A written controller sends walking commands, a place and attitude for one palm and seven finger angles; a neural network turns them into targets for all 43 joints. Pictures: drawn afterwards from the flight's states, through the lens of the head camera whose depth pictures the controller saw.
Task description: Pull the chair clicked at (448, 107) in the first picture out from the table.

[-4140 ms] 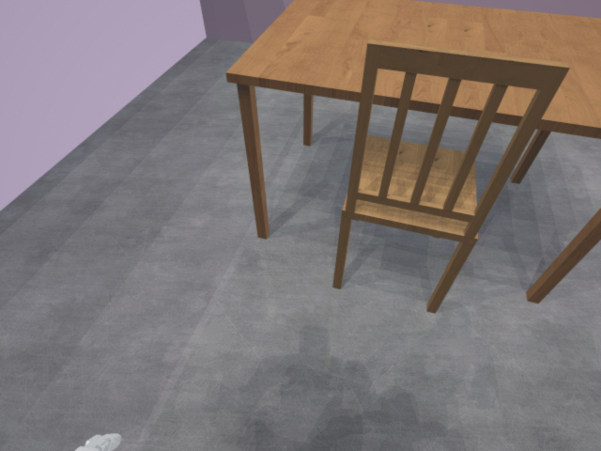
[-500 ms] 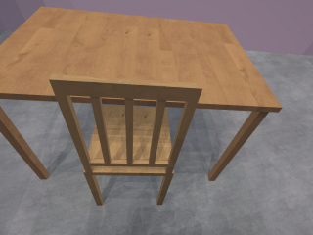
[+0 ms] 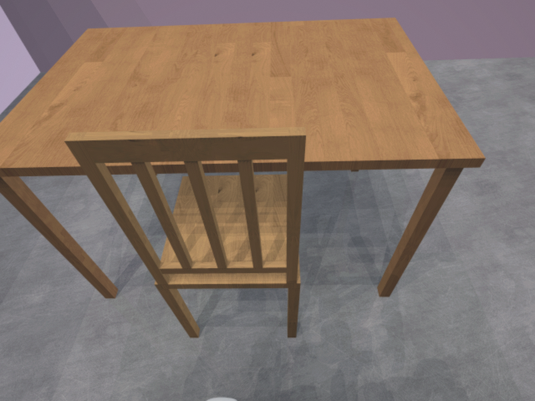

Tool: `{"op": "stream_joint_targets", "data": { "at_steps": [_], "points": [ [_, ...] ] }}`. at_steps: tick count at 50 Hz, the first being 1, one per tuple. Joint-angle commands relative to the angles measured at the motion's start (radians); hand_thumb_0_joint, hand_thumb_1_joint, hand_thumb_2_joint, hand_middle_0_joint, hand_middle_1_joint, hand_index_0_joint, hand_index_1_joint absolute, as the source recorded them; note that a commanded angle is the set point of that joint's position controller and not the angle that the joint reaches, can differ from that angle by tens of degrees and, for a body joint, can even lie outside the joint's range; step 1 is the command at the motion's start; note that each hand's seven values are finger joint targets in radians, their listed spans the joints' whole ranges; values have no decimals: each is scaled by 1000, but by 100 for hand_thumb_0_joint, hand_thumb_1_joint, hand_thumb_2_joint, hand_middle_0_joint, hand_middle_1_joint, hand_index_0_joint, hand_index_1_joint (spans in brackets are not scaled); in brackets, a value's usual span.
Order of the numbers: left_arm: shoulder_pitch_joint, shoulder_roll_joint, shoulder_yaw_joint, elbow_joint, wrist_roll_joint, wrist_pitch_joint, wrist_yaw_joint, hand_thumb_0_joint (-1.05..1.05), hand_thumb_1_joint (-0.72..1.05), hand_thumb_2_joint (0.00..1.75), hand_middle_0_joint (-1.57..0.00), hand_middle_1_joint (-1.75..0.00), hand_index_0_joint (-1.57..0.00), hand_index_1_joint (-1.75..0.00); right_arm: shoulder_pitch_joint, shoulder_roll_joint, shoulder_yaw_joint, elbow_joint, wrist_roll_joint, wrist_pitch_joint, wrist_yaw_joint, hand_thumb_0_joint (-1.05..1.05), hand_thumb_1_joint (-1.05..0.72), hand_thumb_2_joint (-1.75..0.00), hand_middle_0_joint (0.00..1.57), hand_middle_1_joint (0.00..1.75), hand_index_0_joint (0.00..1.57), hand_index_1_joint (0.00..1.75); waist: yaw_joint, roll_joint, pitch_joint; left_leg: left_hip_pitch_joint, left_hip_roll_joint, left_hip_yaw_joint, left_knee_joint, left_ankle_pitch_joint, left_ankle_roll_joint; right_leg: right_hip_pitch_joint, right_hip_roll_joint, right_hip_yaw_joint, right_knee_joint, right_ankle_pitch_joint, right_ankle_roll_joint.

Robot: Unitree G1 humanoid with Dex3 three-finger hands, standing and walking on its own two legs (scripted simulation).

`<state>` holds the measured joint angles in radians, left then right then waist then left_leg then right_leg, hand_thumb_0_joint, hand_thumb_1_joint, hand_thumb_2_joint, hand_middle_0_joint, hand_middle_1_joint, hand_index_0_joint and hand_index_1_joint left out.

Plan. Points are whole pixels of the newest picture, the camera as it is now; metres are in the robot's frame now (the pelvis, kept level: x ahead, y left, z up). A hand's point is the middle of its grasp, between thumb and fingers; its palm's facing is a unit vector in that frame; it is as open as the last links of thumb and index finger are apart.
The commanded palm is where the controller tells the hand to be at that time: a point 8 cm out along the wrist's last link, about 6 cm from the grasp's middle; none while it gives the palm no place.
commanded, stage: come to a stop and stand still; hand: left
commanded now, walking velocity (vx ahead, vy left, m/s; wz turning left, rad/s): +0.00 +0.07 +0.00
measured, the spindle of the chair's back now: (210, 221) +0.46 +0.17 -0.07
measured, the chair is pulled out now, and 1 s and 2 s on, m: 0.00 0.00 0.00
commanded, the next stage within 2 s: look again from close up in 0.48 s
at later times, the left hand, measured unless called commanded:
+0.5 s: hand out of the picture +0.02 +0.23 -0.18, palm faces +0.04 -0.97 -0.22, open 7.3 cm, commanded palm none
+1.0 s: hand out of the picture +0.01 +0.24 -0.18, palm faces -0.02 -0.98 -0.21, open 7.3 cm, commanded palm none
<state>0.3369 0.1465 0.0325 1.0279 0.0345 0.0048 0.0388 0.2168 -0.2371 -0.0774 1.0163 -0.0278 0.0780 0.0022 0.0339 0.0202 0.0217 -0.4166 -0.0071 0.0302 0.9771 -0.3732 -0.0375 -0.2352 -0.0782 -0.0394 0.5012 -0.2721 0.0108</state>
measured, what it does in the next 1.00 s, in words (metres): steps on the spot: left foot, then right foot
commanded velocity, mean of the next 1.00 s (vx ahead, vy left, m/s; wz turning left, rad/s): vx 0.00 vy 0.00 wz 0.00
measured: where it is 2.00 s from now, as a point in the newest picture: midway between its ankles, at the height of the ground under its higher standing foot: outside the picture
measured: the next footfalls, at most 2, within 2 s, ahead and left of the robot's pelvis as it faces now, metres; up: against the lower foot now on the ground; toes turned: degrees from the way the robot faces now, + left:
left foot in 0.18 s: +0.04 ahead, +0.08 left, +0.00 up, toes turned +6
right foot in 0.44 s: +0.01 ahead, -0.06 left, +0.00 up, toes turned -3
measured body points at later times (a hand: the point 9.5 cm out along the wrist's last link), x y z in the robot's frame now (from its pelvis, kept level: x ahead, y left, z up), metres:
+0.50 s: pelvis -0.01 +0.05 +0.00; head +0.00 +0.04 +0.45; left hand +0.02 +0.28 -0.16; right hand +0.01 -0.17 -0.17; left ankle -0.03 +0.14 -0.74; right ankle -0.03 -0.05 -0.74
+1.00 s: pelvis +0.00 +0.07 +0.00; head +0.01 +0.05 +0.45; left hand +0.01 +0.29 -0.16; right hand -0.01 -0.15 -0.17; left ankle -0.03 +0.14 -0.74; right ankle -0.03 -0.05 -0.74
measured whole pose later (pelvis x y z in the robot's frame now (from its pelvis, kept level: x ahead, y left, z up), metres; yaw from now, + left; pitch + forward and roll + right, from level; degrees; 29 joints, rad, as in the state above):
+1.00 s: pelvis +0.00 +0.07 +0.00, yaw -1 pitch +0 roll +0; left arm 0.29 0.14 -0.02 1.09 0.01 -0.02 0.04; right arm 0.30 -0.15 0.03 1.10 -0.02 -0.02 -0.02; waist -0.01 0.02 0.03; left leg -0.16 -0.04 0.10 0.47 -0.31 0.06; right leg -0.19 -0.02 -0.02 0.51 -0.31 0.00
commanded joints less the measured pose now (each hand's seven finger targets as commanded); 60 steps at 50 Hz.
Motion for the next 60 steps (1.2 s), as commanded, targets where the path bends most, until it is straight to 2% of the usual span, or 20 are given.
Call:
{"op": "stream_joint_targets", "data": {
  "at_steps": [1,3,6,7,9,10,13,18,21,22,23,24,28,29,30,31,33,37,39,60],
  "points": [
    [88,226,59,-33,7,-11,24,0,90,90,-20,-30,-20,-30,-54,-7,12,-104,10,-35,1,0,-90,-90,20,30,20,30,37,-193,-3,-60,19,-5,-128,-33,-7,121,-259,234,-176,363,-174],
    [64,229,61,-36,8,-8,19,0,90,90,-20,-30,-20,-30,-39,5,17,-100,17,-44,-2,0,-90,-90,20,30,20,30,36,-226,-23,18,11,16,-247,-52,0,106,-246,216,-171,355,-171],
    [-11,221,59,-37,-1,1,13,0,90,90,-20,-30,-20,-30,85,14,26,-53,20,-65,-12,0,-90,-90,20,30,20,30,-22,-220,-52,251,-10,50,-539,118,9,1,-181,157,-113,239,-110],
    [-26,195,53,-38,-9,5,11,0,90,90,-20,-30,-20,-30,122,-2,29,-34,19,-77,-16,0,-90,-90,20,30,20,30,-36,-163,-54,332,18,35,-633,185,15,-42,-130,120,-49,177,-78],
    [-2,83,33,-53,-17,18,4,0,90,90,-20,-30,-20,-30,118,-124,12,-47,8,-84,-26,0,-90,-90,20,30,20,30,-20,188,-29,321,285,-248,-685,389,123,-173,22,-17,139,-162,6],
    [-51,82,26,-47,-11,26,10,0,90,90,-20,-30,-20,-30,107,-101,17,-38,3,-82,-36,0,-90,-90,20,30,20,30,-41,199,15,239,296,-278,-738,416,163,-170,39,6,260,-254,11],
    [-30,86,25,-3,-13,29,2,0,90,90,-20,-30,-20,-30,34,-42,44,-24,7,-87,-53,0,-90,-90,20,30,20,30,2,142,49,213,241,-177,-694,571,198,-155,23,53,394,-195,0],
    [-43,67,9,8,-18,22,2,0,90,90,-20,-30,-20,-30,76,-38,42,8,6,-86,-55,0,-90,-90,20,30,20,30,-20,86,15,282,231,-157,-654,654,210,-65,25,17,154,-150,8],
    [38,73,4,47,-14,5,9,0,90,90,-20,-30,-20,-30,72,-16,47,18,18,-90,-51,0,-90,-90,20,30,20,30,11,7,-20,214,161,-121,-575,433,130,121,4,53,-144,131,1],
    [22,97,0,53,-13,-8,11,0,90,90,-20,-30,-20,-30,82,13,52,18,26,-92,-47,0,-90,-90,20,30,20,30,-15,-53,-9,183,114,-91,-575,296,82,128,-64,144,-170,192,-28],
    [-4,113,-2,48,-16,-12,10,0,90,90,-20,-30,-20,-30,90,30,56,23,27,-88,-42,0,-90,-90,20,30,20,30,-30,-70,24,178,86,-79,-607,202,63,95,-113,167,-180,204,-55],
    [-14,110,-1,61,-18,-23,8,0,90,90,-20,-30,-20,-30,86,33,60,37,19,-82,-44,0,-90,-90,20,30,20,30,-38,-171,38,218,71,-52,-603,209,45,44,-106,189,-180,249,-75],
    [-30,81,-12,69,-24,-22,7,0,90,90,-20,-30,-20,-30,121,21,67,87,20,-94,-44,0,-90,-90,20,30,20,30,-36,-57,40,275,113,-73,-660,316,60,52,-42,116,-158,243,-51],
    [60,110,-22,87,-8,-48,43,0,90,90,-20,-30,-20,-30,44,-40,68,13,23,-111,-26,0,-90,-90,20,30,20,30,0,-92,100,168,129,-31,-465,372,44,24,-77,133,-111,535,-28],
    [24,137,-22,41,-19,-55,34,0,90,90,-20,-30,-20,-30,97,10,69,-5,16,-101,-22,0,-90,-90,20,30,20,30,-45,-69,41,176,79,-47,-507,89,47,27,-106,181,-132,293,-63],
    [-18,125,-27,20,-21,-56,26,0,90,90,-20,-30,-20,-30,137,10,72,2,12,-102,-19,0,-90,-90,20,30,20,30,-63,-39,18,177,80,-60,-528,93,51,4,-80,167,-121,99,-81],
    [-16,124,-26,2,-23,-49,10,0,90,90,-20,-30,-20,-30,153,-1,77,1,6,-114,-18,0,-90,-90,20,30,20,30,-49,128,-24,190,100,-75,-560,176,76,12,-33,119,-73,47,-87],
    [6,94,-35,11,-24,-41,6,0,90,90,-20,-30,-20,-30,147,-8,82,-7,15,-116,-26,0,-90,-90,20,30,20,30,-41,-23,15,178,108,-87,-573,228,89,27,-18,109,-62,100,-75],
    [3,93,-36,14,-26,-40,5,0,90,90,-20,-30,-20,-30,152,-10,84,5,14,-118,-28,0,-90,-90,20,30,20,30,-42,-34,34,184,106,-84,-578,257,90,27,-18,107,-57,132,-74],
    [14,100,-30,46,-26,-27,10,0,90,90,-20,-30,-20,-30,120,-13,81,82,17,-121,-39,0,-90,-90,20,30,20,30,-32,-15,36,284,113,-66,-609,418,87,46,-28,101,-65,251,-52]
  ]
}}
